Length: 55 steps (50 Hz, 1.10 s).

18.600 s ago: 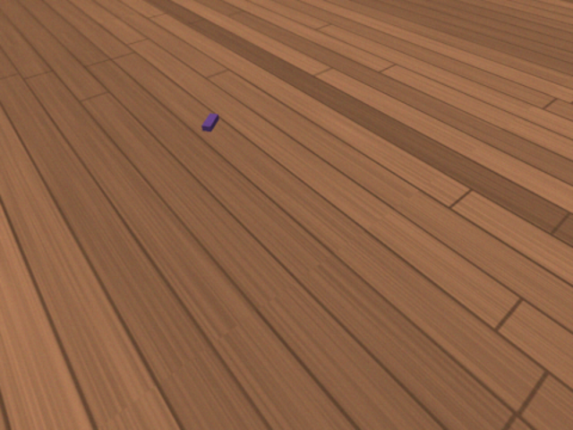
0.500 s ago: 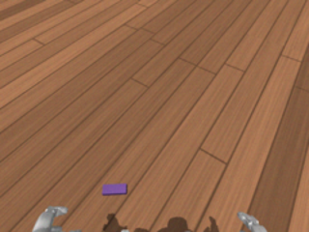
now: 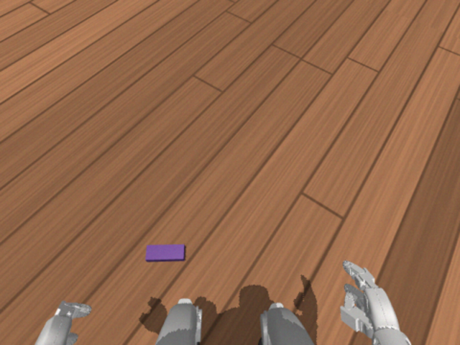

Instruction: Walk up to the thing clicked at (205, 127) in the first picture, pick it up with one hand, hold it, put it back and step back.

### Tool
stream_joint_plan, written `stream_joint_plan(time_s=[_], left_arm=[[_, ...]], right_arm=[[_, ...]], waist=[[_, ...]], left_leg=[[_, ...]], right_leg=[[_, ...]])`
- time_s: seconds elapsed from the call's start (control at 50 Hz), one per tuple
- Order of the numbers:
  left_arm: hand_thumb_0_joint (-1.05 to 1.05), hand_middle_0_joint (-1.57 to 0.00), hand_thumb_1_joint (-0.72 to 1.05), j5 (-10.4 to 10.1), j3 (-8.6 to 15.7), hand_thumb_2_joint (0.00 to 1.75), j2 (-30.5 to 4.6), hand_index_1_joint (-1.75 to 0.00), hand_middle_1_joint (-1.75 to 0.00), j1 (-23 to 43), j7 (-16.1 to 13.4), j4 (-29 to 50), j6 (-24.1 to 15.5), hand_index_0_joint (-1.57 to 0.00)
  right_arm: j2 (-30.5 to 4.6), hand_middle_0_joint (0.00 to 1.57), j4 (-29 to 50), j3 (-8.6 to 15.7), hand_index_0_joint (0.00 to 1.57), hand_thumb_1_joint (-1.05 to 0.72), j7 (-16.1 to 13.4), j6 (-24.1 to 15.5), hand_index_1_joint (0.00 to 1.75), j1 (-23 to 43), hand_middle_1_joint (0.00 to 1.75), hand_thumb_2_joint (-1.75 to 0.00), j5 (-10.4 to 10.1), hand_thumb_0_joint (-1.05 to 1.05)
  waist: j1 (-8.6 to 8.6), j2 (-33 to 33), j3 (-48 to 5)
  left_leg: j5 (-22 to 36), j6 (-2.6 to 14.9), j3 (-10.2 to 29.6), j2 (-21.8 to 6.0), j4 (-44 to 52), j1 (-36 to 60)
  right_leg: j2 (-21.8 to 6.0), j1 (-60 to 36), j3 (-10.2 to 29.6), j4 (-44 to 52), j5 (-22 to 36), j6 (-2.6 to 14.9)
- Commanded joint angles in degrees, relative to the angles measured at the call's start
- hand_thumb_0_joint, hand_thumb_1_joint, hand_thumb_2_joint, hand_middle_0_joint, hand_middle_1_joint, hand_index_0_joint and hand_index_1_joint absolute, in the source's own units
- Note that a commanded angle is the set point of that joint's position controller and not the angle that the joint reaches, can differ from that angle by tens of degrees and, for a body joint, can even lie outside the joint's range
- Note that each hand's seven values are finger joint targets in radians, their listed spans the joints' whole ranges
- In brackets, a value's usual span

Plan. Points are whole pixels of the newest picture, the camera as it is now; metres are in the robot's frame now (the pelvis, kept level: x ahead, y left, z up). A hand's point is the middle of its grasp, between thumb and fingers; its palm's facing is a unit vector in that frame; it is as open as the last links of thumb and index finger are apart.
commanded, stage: rise first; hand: left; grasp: from above
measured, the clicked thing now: (165, 253) +0.42 +0.23 -0.65
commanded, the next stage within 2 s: none
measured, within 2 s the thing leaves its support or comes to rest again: neither
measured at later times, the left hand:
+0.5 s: hand (114, 293) +0.25 +0.29 -0.33, palm faces -0.44 -0.41 -0.80, open 14.0 cm
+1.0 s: hand (130, 267) +0.33 +0.29 -0.45, palm faces -0.46 -0.08 -0.88, open 13.8 cm
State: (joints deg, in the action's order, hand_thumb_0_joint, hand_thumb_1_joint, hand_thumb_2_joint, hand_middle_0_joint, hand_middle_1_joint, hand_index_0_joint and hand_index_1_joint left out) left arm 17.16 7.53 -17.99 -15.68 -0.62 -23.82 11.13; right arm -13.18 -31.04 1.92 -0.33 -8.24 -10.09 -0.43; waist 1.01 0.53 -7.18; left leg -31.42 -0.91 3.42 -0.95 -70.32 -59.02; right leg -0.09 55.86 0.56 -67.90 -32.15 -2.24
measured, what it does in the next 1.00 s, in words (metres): lowers itself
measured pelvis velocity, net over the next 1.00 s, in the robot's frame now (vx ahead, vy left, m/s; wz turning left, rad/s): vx -0.09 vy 0.00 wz -0.10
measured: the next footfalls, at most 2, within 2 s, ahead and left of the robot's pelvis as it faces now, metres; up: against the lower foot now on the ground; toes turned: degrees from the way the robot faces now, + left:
none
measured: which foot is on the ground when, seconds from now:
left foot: down 0.00-1.00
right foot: down 0.00-1.00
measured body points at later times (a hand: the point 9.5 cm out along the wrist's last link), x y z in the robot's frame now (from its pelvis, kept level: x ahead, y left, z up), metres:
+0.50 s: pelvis -0.06 -0.01 -0.19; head +0.14 +0.00 +0.21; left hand +0.27 +0.31 -0.28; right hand +0.12 -0.28 -0.32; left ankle +0.02 +0.12 -0.64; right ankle +0.00 -0.15 -0.64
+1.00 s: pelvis -0.09 +0.00 -0.30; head +0.13 +0.04 +0.09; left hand +0.35 +0.30 -0.40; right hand -0.03 -0.28 -0.42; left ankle +0.02 +0.12 -0.64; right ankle +0.00 -0.15 -0.64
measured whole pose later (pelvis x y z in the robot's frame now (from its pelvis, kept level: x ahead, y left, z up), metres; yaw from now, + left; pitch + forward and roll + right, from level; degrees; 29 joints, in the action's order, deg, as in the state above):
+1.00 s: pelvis -0.09 +0.00 -0.30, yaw -5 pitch +33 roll -7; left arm 67.4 7.4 -39.6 40.5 -17.4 -69.3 -16.7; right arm -15.7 -43.9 1.0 5.5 -2.2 -8.2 4.3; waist 6.6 -0.1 -5.7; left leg -36.7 -1.9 8.5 1.2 -130.1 -126.5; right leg 2.4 121.3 -1.2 -126.7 -38.9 -3.3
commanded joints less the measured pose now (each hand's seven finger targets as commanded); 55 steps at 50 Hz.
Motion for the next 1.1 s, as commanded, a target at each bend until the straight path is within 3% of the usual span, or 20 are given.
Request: stream_joint_plan(time_s=[0.0, 0.06, 0.1, 0.12, 0.2, 0.22, 0.24, 0.26, 0.3, 0.32, 0.36, 0.42, 0.48, 0.54, 0.76, 0.8, 0.92, 0.96, 1.02, 1.08], left_arm=[[0.0, -0.11, -0.61, 2.05, 3.78, 0.97, -10.62, -1.04, -1.04, 0.76, -1.17, 7.17, -2.08, -0.1], [0.0, -0.11, -0.61, 5.15, 3.35, 0.97, -11.76, -1.04, -1.03, 5.24, -1.26, 3.61, -4.53, -0.1], [0.0, -0.11, -0.61, 7.32, 4.68, 0.98, -13.65, -1.04, -1.03, 8.34, -1.71, 1.62, -6.86, -0.1], [0.0, -0.11, -0.6, 8.52, 4.52, 0.96, -13.76, -1.04, -1.04, 8.61, -1.94, 0.53, -8.17, -0.11], [0.0, -0.12, -0.57, 13.96, 2.64, 0.98, -15.33, -1.03, -1.02, 16.23, -2.98, -0.74, -13.95, -0.11], [0.0, -0.12, -0.57, 15.23, 3.99, 0.98, -17.55, -1.03, -1.01, 18.25, -3.61, -0.88, -15.25, -0.11], [0.0, -0.13, -0.57, 16.31, 5.62, 0.98, -19.93, -1.03, -1.01, 19.68, -4.35, -2.09, -16.32, -0.11], [0.0, -0.13, -0.58, 18.0, 4.98, 0.99, -20.04, -1.02, -1.01, 20.61, -4.96, -3.32, -17.16, -0.11], [0.0, -0.14, -0.56, 20.3, 6.56, 0.98, -22.51, -1.02, -1.01, 22.45, -6.51, -5.8, -18.11, -0.12], [0.0, -0.13, -0.57, 21.42, 5.25, 0.98, -21.43, -1.03, -1.02, 23.41, -7.1, -7.0, -18.36, -0.13], [0.0, -0.11, -0.57, 23.25, 6.63, 1.0, -24.27, -1.04, -1.03, 28.59, -8.2, -7.89, -18.99, -0.11], [0.0, -0.13, -0.53, 26.41, 5.54, 0.97, -25.96, -1.02, -1.02, 36.86, -9.12, -11.63, -19.6, -0.13], [0.0, -0.13, -0.54, 29.6, 5.17, 0.98, -28.09, -1.01, -1.01, 44.44, -9.5, -16.86, -20.97, -0.12], [0.0, -0.14, -0.52, 32.71, 5.71, 0.99, -31.29, -0.99, -0.98, 49.42, -9.8, -21.52, -22.42, -0.12], [0.0, -0.1, -0.5, 43.23, 4.49, 1.01, -36.92, -0.96, -0.95, 64.25, -14.56, -31.78, -27.59, -0.1], [0.0, -0.12, -0.49, 45.06, 3.23, 1.0, -36.24, -0.93, -0.92, 67.0, -15.88, -32.57, -28.13, -0.11], [0.0, -0.15, -0.47, 49.75, 3.11, 0.98, -38.57, -0.88, -0.86, 70.95, -19.27, -38.09, -28.3, -0.13], [0.0, -0.17, -0.46, 50.94, 2.27, 0.97, -37.31, -0.86, -0.84, 71.48, -20.07, -39.2, -28.08, -0.15], [0.0, -0.19, -0.44, 52.46, 3.03, 0.95, -38.94, -0.84, -0.82, 72.0, -21.21, -41.04, -27.93, -0.17], [0.0, -0.21, -0.41, 54.07, 1.38, 0.92, -37.51, -0.82, -0.81, 74.29, -21.92, -41.9, -27.93, -0.19]], right_arm=[[-9.13, 0.2, 7.3, 3.47, 0.2, -0.95, -0.49, -3.05, 0.3, 0.19, 0.3, -0.91, 0.0, 0.0], [-9.63, 0.2, 6.64, 3.52, 0.2, -0.97, -0.15, -3.68, 0.3, 0.71, 0.3, -0.92, 0.09, 0.0], [-10.03, 0.2, 5.94, 3.7, 0.2, -0.96, 0.33, -4.15, 0.3, 0.98, 0.3, -0.91, 0.23, 0.0], [-10.25, 0.2, 5.6, 3.74, 0.2, -0.95, 0.63, -4.34, 0.3, 1.22, 0.3, -0.91, 0.26, 0.0], [-11.37, 0.2, 4.45, 4.66, 0.2, -0.93, 1.26, -4.85, 0.3, 2.1, 0.3, -0.91, 0.36, 0.0], [-11.82, 0.2, 3.98, 5.02, 0.2, -0.93, 1.31, -4.8, 0.3, 2.22, 0.3, -0.91, 0.35, 0.0], [-12.13, 0.2, 3.27, 5.05, 0.2, -0.93, 1.35, -4.63, 0.3, 2.26, 0.3, -0.91, 0.28, 0.0], [-12.24, 0.2, 2.68, 5.0, 0.2, -0.93, 1.46, -4.47, 0.3, 2.41, 0.3, -0.91, 0.32, 0.0], [-12.54, 0.2, 1.51, 5.09, 0.2, -0.94, 1.66, -3.99, 0.3, 2.03, 0.3, -0.91, 0.23, 0.0], [-12.58, 0.2, 0.71, 5.14, 0.2, -0.94, 1.81, -3.75, 0.3, 1.87, 0.3, -0.91, 0.32, 0.0], [-13.08, 0.2, -0.53, 5.45, 0.2, -0.93, 2.12, -3.19, 0.3, 1.13, 0.3, -0.91, 0.37, 0.0], [-13.23, 0.2, -2.69, 5.53, 0.2, -0.93, 2.45, -2.48, 0.3, -0.3, 0.3, -0.91, 0.82, 0.0], [-13.6, 0.2, -4.1, 5.53, 0.2, -0.92, 2.87, -1.6, 0.3, -1.52, 0.3, -0.91, 1.38, 0.0], [-13.89, 0.2, -4.65, 5.76, 0.2, -0.91, 2.93, -0.62, 0.3, -2.0, 0.3, -0.9, 1.6, 0.0], [-14.58, 0.2, -7.1, 3.99, 0.2, -0.88, 3.99, 3.35, 0.3, -3.16, 0.3, -0.9, 3.24, 0.0], [-14.61, 0.2, -7.88, 3.58, 0.2, -0.88, 4.23, 3.96, 0.3, -3.7, 0.3, -0.9, 3.68, 0.0], [-15.32, 0.2, -9.61, 3.05, 0.2, -0.89, 4.93, 5.24, 0.3, -5.16, 0.3, -0.9, 4.93, 0.0], [-15.23, 0.2, -10.31, 2.92, 0.2, -0.89, 5.15, 5.47, 0.3, -5.58, 0.3, -0.9, 5.36, 0.0], [-15.54, 0.2, -10.89, 2.86, 0.2, -0.89, 5.45, 5.77, 0.3, -5.49, 0.3, -0.9, 5.85, 0.0], [-15.55, 0.2, -11.57, 2.88, 0.2, -0.9, 5.77, 6.0, 0.3, -5.41, 0.3, -0.9, 6.34, 0.0]], waist=[[1.26, 3.76, -15.6], [1.83, 2.43, -15.86], [1.63, 3.12, -17.06], [0.71, 3.89, -18.36], [1.39, 5.55, -23.27], [0.96, 6.42, -25.27], [0.39, 6.11, -26.52], [0.57, 6.65, -27.39], [-0.26, 5.77, -30.34], [0.12, 6.13, -31.53], [-0.45, 5.45, -35.22], [0.4, 3.78, -38.08], [1.07, 2.73, -37.9], [0.28, 1.75, -37.82], [2.77, 7.07, -32.46], [3.81, 8.21, -32.3], [4.82, 10.49, -33.56], [5.17, 10.66, -33.72], [4.73, 11.91, -34.16], [5.76, 13.82, -34.37]], left_leg=[[18.86, 1.05, -1.1, -0.16, 4.77, 9.39], [14.74, 1.43, -1.47, 0.3, -0.54, 3.06], [12.3, 1.34, -1.41, 0.52, -3.73, -0.96], [12.68, 1.22, -1.19, 0.64, -5.13, -1.81], [9.29, 0.88, -0.4, 0.59, -10.97, -7.17], [9.01, 0.96, -0.65, 0.62, -12.74, -8.07], [9.04, 0.94, -0.63, 0.59, -14.19, -9.23], [8.93, 0.92, -0.81, 0.67, -16.01, -10.82], [11.09, 1.27, -1.42, 0.91, -19.75, -13.15], [12.32, 1.19, -1.48, 0.87, -21.38, -13.76], [14.48, 1.4, -1.74, 0.98, -24.91, -15.36], [14.16, 1.97, -2.34, 1.01, -30.01, -19.9], [8.77, 2.1, -2.33, 1.12, -33.12, -25.7], [1.52, 2.2, -2.79, 1.18, -34.61, -30.04], [-8.81, 2.34, -1.42, 1.67, -39.89, -37.63], [-8.83, 2.31, -1.49, 1.87, -41.13, -38.19], [-4.34, 2.03, -1.05, 2.0, -43.75, -37.02], [-2.48, 2.04, -1.37, 2.06, -44.96, -37.01], [-1.55, 1.89, -1.05, 1.97, -45.61, -36.49], [-0.43, 1.55, -0.33, 1.6, -46.02, -35.09]], right_leg=[[1.12, -0.65, -2.8, 2.07, 15.34, 3.29], [1.24, 5.29, -2.75, -2.42, 12.58, 3.27], [0.98, 9.15, -2.38, -6.12, 10.78, 3.32], [0.88, 11.11, -2.42, -8.3, 10.63, 3.37], [1.02, 19.73, -2.26, -15.61, 8.27, 3.5], [1.04, 21.19, -2.07, -17.01, 8.24, 3.5], [1.16, 22.68, -2.15, -18.53, 8.04, 3.47], [1.19, 24.66, -2.17, -20.2, 7.9, 3.51], [1.37, 25.75, -2.31, -22.56, 9.74, 3.46], [1.29, 26.77, -2.48, -24.02, 10.58, 3.5], [1.44, 28.21, -2.72, -26.43, 12.06, 3.47], [1.61, 29.07, -2.63, -28.75, 13.07, 3.13], [1.71, 32.01, -3.24, -31.36, 8.75, 3.21], [2.07, 34.82, -3.91, -32.31, 1.75, 3.31], [2.92, 48.29, -6.53, -40.11, -7.97, 4.03], [2.83, 50.02, -6.91, -41.31, -7.68, 4.13], [2.69, 53.2, -8.05, -44.77, -3.42, 4.4], [2.62, 53.39, -8.03, -45.35, -1.71, 4.28], [2.67, 54.48, -8.36, -46.83, -0.82, 4.35], [2.61, 56.49, -8.86, -48.57, 0.54, 4.36]])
